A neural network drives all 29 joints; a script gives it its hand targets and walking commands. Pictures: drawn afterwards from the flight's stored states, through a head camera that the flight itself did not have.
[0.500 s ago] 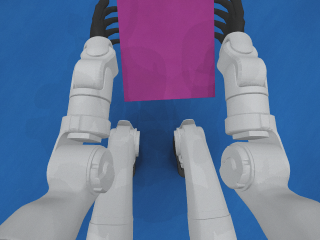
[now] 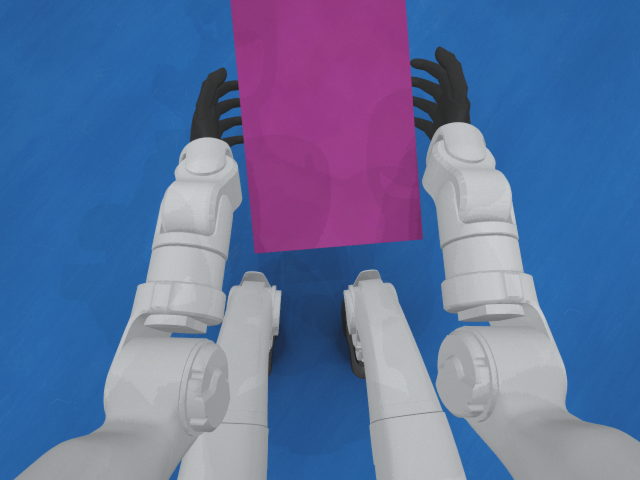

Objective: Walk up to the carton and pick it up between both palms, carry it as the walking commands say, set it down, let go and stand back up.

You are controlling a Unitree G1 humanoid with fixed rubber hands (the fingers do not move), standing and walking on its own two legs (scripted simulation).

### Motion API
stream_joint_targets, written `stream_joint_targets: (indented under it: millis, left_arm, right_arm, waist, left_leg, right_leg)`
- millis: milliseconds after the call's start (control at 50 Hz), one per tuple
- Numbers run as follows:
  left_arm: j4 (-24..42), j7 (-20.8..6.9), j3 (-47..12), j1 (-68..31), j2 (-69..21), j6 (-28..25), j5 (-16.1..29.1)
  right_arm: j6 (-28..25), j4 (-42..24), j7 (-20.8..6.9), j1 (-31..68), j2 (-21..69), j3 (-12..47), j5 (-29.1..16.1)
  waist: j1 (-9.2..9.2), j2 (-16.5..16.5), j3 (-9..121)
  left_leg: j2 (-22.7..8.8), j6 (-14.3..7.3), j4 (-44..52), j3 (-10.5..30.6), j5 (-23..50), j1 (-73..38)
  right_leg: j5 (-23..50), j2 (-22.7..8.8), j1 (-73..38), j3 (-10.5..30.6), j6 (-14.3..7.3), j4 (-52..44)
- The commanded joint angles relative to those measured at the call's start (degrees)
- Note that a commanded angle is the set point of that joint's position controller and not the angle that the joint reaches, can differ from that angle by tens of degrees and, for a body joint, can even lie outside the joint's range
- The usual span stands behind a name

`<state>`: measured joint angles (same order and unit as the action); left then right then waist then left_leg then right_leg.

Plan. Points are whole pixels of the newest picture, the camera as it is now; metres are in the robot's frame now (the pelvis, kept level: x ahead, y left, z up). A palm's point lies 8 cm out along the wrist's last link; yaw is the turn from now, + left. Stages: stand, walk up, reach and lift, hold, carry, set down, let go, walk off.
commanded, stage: reach and lift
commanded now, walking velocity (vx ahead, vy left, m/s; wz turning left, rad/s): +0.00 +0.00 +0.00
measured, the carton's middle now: (327, 141) +0.49 -0.02 -0.12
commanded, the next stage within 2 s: none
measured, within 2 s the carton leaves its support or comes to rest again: neither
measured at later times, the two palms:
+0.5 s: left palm (186, 136) +0.44 +0.12 +0.02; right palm (483, 128) +0.44 -0.14 +0.04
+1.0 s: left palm (145, 94) +0.43 +0.12 +0.11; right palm (536, 94) +0.43 -0.14 +0.12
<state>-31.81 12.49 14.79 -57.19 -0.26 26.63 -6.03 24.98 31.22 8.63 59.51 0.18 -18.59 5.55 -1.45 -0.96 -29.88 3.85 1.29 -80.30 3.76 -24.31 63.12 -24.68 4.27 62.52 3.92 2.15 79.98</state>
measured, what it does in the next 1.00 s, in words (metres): rises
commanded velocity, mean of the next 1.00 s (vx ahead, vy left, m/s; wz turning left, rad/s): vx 0.00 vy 0.00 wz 0.00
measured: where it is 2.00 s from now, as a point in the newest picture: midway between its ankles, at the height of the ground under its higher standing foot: (311, 351)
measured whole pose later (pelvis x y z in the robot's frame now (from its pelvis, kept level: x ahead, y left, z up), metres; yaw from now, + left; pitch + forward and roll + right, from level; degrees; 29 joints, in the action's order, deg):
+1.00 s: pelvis +0.10 +0.01 +0.13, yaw +1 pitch +7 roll -1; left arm -35.7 10.0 17.2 -28.1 -11.6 24.9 -15.2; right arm 21.4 34.3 5.1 27.3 9.7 -22.1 13.7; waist -2.1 0.0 -0.8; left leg 3.0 -0.3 -42.2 5.1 -16.7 32.0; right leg -16.5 2.1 30.5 4.6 1.5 40.4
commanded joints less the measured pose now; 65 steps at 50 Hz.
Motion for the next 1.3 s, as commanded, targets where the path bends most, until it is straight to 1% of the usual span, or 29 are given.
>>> stream_joint_targets:
  millis: [0, 40, 80, 100, 120, 160, 200, 220, 240, 260, 280, 300, 360, 380, 400, 440, 500, 520, 540, 620, 660, 680, 760, 840, 880, 900, 1040, 1220, 1280]
  left_arm:
    - [12.2, -16.4, -39.9, -52.3, -66.9, -5.9, 14.2]
    - [17.6, -16.5, -41.9, -55.6, -65.4, -6.8, 16.0]
    - [11.8, -17.1, -40.7, -51.6, -65.6, -6.0, 15.1]
    - [11.7, -17.4, -38.9, -53.8, -64.3, -6.7, 13.8]
    - [18.8, -17.2, -42.5, -55.4, -65.9, -6.8, 16.0]
    - [10.0, -17.0, -39.4, -52.2, -66.7, -6.3, 13.9]
    - [12.4, -17.4, -39.9, -54.3, -67.3, -6.4, 15.2]
    - [20.2, -17.5, -45.1, -55.7, -69.6, -6.8, 17.9]
    - [9.5, -17.1, -37.9, -51.8, -66.8, -6.7, 13.7]
    - [9.7, -17.3, -38.0, -51.2, -67.2, -7.3, 13.1]
    - [16.1, -17.2, -42.1, -54.5, -69.4, -6.7, 15.8]
    - [13.6, -17.2, -40.5, -55.2, -67.7, -6.2, 14.5]
    - [15.3, -17.3, -40.5, -54.2, -69.9, -6.6, 15.5]
    - [9.6, -17.3, -37.5, -50.1, -69.5, -6.0, 14.2]
    - [7.4, -17.3, -35.3, -50.7, -69.4, -6.5, 12.1]
    - [7.5, -17.5, -34.5, -52.9, -70.0, -6.7, 12.0]
    - [3.0, -18.0, -32.8, -48.1, -72.4, -6.7, 9.0]
    - [1.2, -18.1, -30.0, -43.4, -72.0, -6.9, 8.0]
    - [0.5, -18.2, -28.8, -43.3, -73.2, -7.4, 6.9]
    - [-6.1, -18.3, -20.2, -33.8, -74.2, -6.9, 2.9]
    - [-6.5, -18.4, -19.9, -33.5, -73.9, -7.0, 1.1]
    - [-7.7, -18.6, -17.8, -29.8, -71.3, -6.4, -0.5]
    - [-12.1, -19.1, -18.0, -22.6, -73.2, -5.4, -1.5]
    - [-1.9, -18.7, -26.7, -22.5, -74.9, -7.1, 2.7]
    - [-2.0, -18.5, -27.3, -18.3, -75.7, -7.1, 2.6]
    - [-0.5, -18.2, -29.9, -17.7, -76.3, -6.6, 3.3]
    - [12.6, -18.5, -41.8, -10.6, -75.4, -6.8, 8.0]
    - [9.9, -21.1, -37.1, 1.8, -73.9, 0.0, 6.2]
    - [10.2, -22.3, -37.3, 0.5, -74.1, 2.4, 7.4]
  right_arm:
    - [-2.2, -3.9, -13.7, 41.1, 70.3, 40.3, -12.8]
    - [-2.5, -3.2, -13.3, 39.5, 69.6, 40.5, -12.6]
    - [-1.6, -0.2, -13.2, 36.9, 69.9, 39.7, -10.6]
    - [-2.1, 0.5, -13.3, 38.5, 70.5, 39.4, -10.8]
    - [-2.0, -7.1, -13.3, 39.6, 72.5, 42.2, -12.9]
    - [-2.7, -1.1, -13.3, 39.1, 69.7, 38.3, -10.8]
    - [-2.6, -3.6, -13.5, 41.8, 69.1, 40.6, -11.5]
    - [-2.4, -8.6, -13.1, 38.6, 71.1, 43.0, -12.4]
    - [-2.4, 1.0, -13.5, 37.0, 69.4, 37.7, -10.1]
    - [-2.9, -1.6, -13.7, 39.2, 70.9, 38.9, -10.3]
    - [-2.5, -6.8, -13.9, 40.0, 70.8, 41.3, -12.0]
    - [-2.2, -1.4, -14.2, 39.1, 68.7, 37.7, -9.9]
    - [-2.7, -5.5, -14.5, 39.1, 69.3, 40.5, -11.3]
    - [-2.3, -2.6, -14.5, 39.9, 68.6, 37.9, -10.9]
    - [-2.3, 4.9, -15.0, 35.9, 69.6, 33.8, -7.7]
    - [-2.3, 4.5, -15.7, 36.5, 71.3, 34.7, -8.0]
    - [-2.9, 6.7, -16.5, 33.5, 73.5, 32.7, -6.6]
    - [-3.1, 6.4, -16.6, 32.5, 75.3, 32.0, -7.0]
    - [-3.8, 8.6, -16.9, 32.2, 74.1, 29.0, -5.4]
    - [-3.7, 13.0, -17.2, 26.1, 75.0, 23.5, -2.3]
    - [-3.9, 16.7, -17.0, 21.1, 75.2, 19.0, 0.7]
    - [-3.4, 18.1, -17.6, 19.6, 74.6, 18.9, 1.0]
    - [-3.5, 17.1, -17.1, 13.3, 71.7, 16.2, 4.0]
    - [-4.1, 12.2, -17.7, 8.5, 72.5, 22.8, 0.6]
    - [-4.6, 7.7, -17.9, 10.0, 72.2, 25.3, -1.4]
    - [-3.9, 8.6, -17.9, 4.9, 71.7, 25.6, -0.8]
    - [-3.8, -9.2, -17.8, 2.3, 74.3, 43.3, -8.2]
    - [3.3, -7.8, -17.7, -9.1, 73.7, 40.2, -5.9]
    - [6.0, -5.0, -17.3, -12.0, 74.3, 36.9, -4.0]
  waist:
    - [0.02, 0.9, 124.1]
    - [-1.09, 1.4, 123.7]
    - [-1.18, -0.1, 118.8]
    - [1.3, 1.2, 113.8]
    - [0.04, 0.1, 126.4]
    - [-1.49, 1.5, 112.7]
    - [-1.13, 1.5, 116.2]
    - [-3.57, 1.5, 126.2]
    - [-1.49, 1.1, 108.3]
    - [-0.46, 0.8, 110.4]
    - [-2.5, 1.0, 119.3]
    - [-3.39, 1.6, 115.1]
    - [-2.46, 1.9, 116.9]
    - [-1.41, 1.3, 109.7]
    - [-3.27, 0.8, 102.0]
    - [-0.79, 0.7, 100.0]
    - [-1.5, 2.7, 94.6]
    - [0.79, 1.3, 90.1]
    - [-1.08, 2.3, 85.7]
    - [0.67, -1.3, 67.9]
    - [-1.63, 1.4, 61.6]
    - [0.02, -0.2, 59.0]
    - [-2.84, 2.1, 55.7]
    - [-3.25, 1.6, 62.7]
    - [-0.84, 3.4, 64.3]
    - [-2.47, 3.4, 64.9]
    - [0.86, 0.0, 78.5]
    - [0.75, 0.6, 57.3]
    - [-2.31, -0.6, 54.0]
  left_leg:
    - [5.6, -0.1, 10.9, -0.6, 12.6, -32.6]
    - [5.1, 0.0, 12.0, -0.3, 14.0, -33.5]
    - [4.6, 0.2, 13.3, 0.3, 10.3, -31.5]
    - [4.9, 0.3, 13.7, -0.9, 7.4, -29.1]
    - [5.0, -0.3, 14.8, -0.3, 12.1, -36.9]
    - [4.8, -0.2, 16.3, 0.3, 7.3, -33.2]
    - [4.7, 0.0, 17.2, 0.3, 7.3, -34.2]
    - [5.2, 0.4, 17.5, 0.6, 14.2, -41.6]
    - [3.8, -0.1, 18.4, 0.9, 6.9, -33.3]
    - [4.2, 0.0, 18.7, 0.2, 6.3, -34.4]
    - [4.3, 0.4, 20.7, 0.9, 8.1, -41.4]
    - [3.8, 0.4, 20.9, 1.7, 5.2, -39.5]
    - [4.1, 0.6, 22.9, 0.5, 9.9, -43.0]
    - [3.5, 0.1, 24.7, 1.0, 5.8, -41.3]
    - [3.0, 0.1, 25.3, 1.7, 1.1, -37.8]
    - [2.8, -0.3, 27.3, 1.9, -1.0, -38.1]
    - [3.2, -0.5, 28.6, 1.6, 1.0, -39.1]
    - [2.8, -1.4, 29.9, 1.5, 0.1, -37.2]
    - [2.8, -1.3, 30.3, 1.9, 1.1, -36.0]
    - [2.4, -2.3, 34.1, 1.2, -1.1, -33.7]
    - [2.2, -2.2, 36.5, 2.0, -2.1, -35.0]
    - [1.8, -2.7, 36.9, 2.0, -0.7, -36.0]
    - [1.6, -2.1, 41.1, 2.9, 3.4, -39.9]
    - [1.1, -0.9, 42.0, 3.2, 19.1, -47.2]
    - [1.4, -0.8, 42.9, 3.2, 22.3, -50.1]
    - [1.8, -0.1, 43.3, 3.3, 25.1, -50.7]
    - [2.2, 0.2, 44.2, 3.8, 39.6, -57.3]
    - [1.7, -0.4, 50.7, 2.9, 31.6, -56.3]
    - [1.7, -0.6, 52.1, 3.1, 30.1, -58.0]
  right_leg:
    - [12.4, 4.4, -30.1, -0.8, -1.0, -12.4]
    - [14.3, 4.4, -33.0, -0.2, -1.1, -13.0]
    - [10.0, 4.3, -30.2, -0.5, -0.9, -14.5]
    - [7.3, 3.5, -30.1, 0.9, -1.2, -16.3]
    - [12.8, 4.0, -37.8, -0.2, -0.7, -16.1]
    - [7.2, 3.8, -31.3, 0.2, -1.5, -17.7]
    - [7.2, 3.4, -34.8, 0.6, -1.7, -18.9]
    - [14.7, 4.1, -41.4, 0.0, -1.6, -19.2]
    - [6.5, 3.4, -31.1, 0.0, -1.6, -19.2]
    - [5.6, 3.7, -31.8, 0.1, -1.4, -19.9]
    - [8.5, 3.7, -38.8, -0.5, -1.7, -21.2]
    - [4.8, 3.8, -32.9, -0.5, -2.1, -20.6]
    - [9.2, 3.7, -38.8, -0.4, -2.3, -22.8]
    - [4.5, 3.0, -35.9, -0.5, -2.1, -24.0]
    - [0.8, 2.9, -32.3, -0.3, -2.4, -25.1]
    - [-0.9, 2.7, -32.5, -0.1, -2.5, -26.0]
    - [2.1, 2.3, -33.1, -0.1, -2.3, -28.4]
    - [1.7, 2.2, -33.6, -0.1, -2.2, -28.7]
    - [2.0, 2.0, -31.2, 0.0, -2.6, -29.8]
    - [-0.6, 1.6, -30.6, 0.1, -2.6, -34.3]
    - [0.2, 1.3, -30.8, -0.2, -2.9, -36.0]
    - [0.1, 1.3, -29.4, -0.4, -2.6, -36.7]
    - [4.8, 1.3, -31.7, -0.9, -3.2, -39.9]
    - [18.9, 2.1, -39.1, -0.4, -3.1, -41.5]
    - [21.2, 2.2, -41.6, -0.2, -2.8, -42.4]
    - [24.3, 2.6, -43.8, -0.1, -2.9, -42.6]
    - [41.4, 2.1, -56.9, 1.6, -1.2, -43.9]
    - [34.9, 1.0, -55.1, 1.1, -0.7, -50.4]
    - [33.3, 1.0, -55.4, 1.4, -0.8, -52.7]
